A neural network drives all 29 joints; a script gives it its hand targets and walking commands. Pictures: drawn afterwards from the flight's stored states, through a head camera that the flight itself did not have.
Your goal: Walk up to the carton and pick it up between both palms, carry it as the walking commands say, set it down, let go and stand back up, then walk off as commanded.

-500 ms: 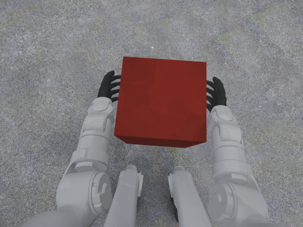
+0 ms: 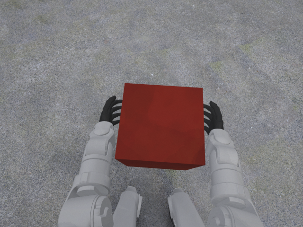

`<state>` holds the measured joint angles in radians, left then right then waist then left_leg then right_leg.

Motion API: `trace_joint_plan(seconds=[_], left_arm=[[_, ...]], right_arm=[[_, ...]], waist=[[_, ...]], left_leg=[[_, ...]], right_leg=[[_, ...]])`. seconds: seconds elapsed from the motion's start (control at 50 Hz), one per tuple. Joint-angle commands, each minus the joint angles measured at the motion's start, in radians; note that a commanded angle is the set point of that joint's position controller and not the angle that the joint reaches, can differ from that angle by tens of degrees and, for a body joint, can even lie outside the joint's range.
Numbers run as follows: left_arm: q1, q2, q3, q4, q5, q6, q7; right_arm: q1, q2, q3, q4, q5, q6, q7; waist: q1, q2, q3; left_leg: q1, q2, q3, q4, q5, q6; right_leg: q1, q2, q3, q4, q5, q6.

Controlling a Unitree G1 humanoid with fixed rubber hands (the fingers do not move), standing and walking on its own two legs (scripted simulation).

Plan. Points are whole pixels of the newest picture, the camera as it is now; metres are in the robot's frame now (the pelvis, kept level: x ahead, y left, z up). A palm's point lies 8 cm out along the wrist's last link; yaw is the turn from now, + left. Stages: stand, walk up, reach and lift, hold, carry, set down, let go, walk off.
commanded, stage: reach and lift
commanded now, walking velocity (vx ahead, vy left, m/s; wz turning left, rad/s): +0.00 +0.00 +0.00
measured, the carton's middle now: (159, 132) +0.38 -0.01 -0.12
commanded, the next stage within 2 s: none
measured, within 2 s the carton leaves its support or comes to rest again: neither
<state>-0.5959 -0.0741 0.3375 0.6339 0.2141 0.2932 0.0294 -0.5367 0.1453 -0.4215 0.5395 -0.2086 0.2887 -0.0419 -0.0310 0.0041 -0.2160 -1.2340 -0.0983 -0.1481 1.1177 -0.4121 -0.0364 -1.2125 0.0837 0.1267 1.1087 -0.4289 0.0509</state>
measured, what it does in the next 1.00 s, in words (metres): rises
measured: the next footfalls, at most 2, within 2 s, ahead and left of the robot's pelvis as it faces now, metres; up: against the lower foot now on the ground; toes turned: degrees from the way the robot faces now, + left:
none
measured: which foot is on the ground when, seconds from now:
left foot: down 0.00-1.00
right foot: down 0.00-1.00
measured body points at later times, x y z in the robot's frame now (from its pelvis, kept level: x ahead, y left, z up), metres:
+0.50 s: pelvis +0.01 +0.00 +0.06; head +0.12 +0.00 +0.50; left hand +0.38 +0.14 +0.02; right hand +0.36 -0.16 +0.02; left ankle +0.05 +0.13 -0.64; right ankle +0.04 -0.14 -0.64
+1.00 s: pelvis +0.03 +0.00 +0.10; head +0.06 +0.00 +0.55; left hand +0.36 +0.14 +0.09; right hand +0.35 -0.17 +0.09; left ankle +0.05 +0.13 -0.64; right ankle +0.04 -0.14 -0.64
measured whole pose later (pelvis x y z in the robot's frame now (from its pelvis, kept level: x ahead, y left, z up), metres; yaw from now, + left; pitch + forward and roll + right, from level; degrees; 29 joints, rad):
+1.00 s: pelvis +0.03 +0.00 +0.10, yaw +0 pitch +7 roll +0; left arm -0.35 -0.16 0.31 0.44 0.31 0.49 -0.01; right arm -0.34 0.17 -0.34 0.40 -0.29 0.49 0.01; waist -0.03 -0.01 -0.06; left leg -0.40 -0.05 -0.15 0.49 -0.21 -0.02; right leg -0.38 0.04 0.15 0.48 -0.22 0.03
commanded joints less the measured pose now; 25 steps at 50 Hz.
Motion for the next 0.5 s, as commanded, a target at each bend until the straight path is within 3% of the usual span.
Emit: trace_joint_plan(seconds=[0.0, 0.48], left_arm=[[-0.496, -1.028, -0.548, -0.006, -0.114, -0.027, -0.245], [-0.353, -1.029, -0.55, -0.066, -0.081, 0.033, -0.289]], right_arm=[[-0.521, 0.983, 0.605, 0.05, 0.111, 0.0, 0.248], [-0.376, 0.992, 0.617, -0.008, 0.064, 0.055, 0.275]], waist=[[-0.003, 0.029, -0.653], [0.003, 0.011, -0.458]], left_leg=[[0.475, -0.045, 0.107, -0.158, 0.325, 0.015], [0.753, -0.02, 0.098, -0.451, 0.391, 0.02]], right_leg=[[0.386, 0.058, -0.118, -0.144, 0.339, -0.019], [0.701, 0.03, -0.083, -0.438, 0.416, -0.024]])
